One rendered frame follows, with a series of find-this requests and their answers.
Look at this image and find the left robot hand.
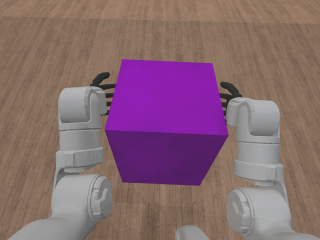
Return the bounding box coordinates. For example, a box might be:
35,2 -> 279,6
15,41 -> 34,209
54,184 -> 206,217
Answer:
90,72 -> 116,117

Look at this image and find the carton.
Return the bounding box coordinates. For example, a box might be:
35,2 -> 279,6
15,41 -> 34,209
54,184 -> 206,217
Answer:
105,59 -> 229,186

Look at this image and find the right robot hand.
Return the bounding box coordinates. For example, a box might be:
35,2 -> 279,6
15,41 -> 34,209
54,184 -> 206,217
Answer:
219,81 -> 242,125

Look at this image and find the left robot upper arm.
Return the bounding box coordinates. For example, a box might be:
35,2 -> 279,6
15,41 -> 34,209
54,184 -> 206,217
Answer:
7,174 -> 113,240

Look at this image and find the robot right thigh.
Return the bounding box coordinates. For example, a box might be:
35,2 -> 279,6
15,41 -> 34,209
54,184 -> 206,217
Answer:
175,225 -> 210,240

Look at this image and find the right robot upper arm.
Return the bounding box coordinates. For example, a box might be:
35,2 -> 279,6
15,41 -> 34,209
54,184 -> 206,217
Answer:
226,187 -> 320,240

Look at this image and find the right robot forearm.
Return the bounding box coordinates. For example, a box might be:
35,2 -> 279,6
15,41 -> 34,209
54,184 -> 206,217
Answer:
226,97 -> 292,222

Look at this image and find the left robot forearm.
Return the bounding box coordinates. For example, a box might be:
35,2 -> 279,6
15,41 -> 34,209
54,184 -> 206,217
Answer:
51,86 -> 107,211

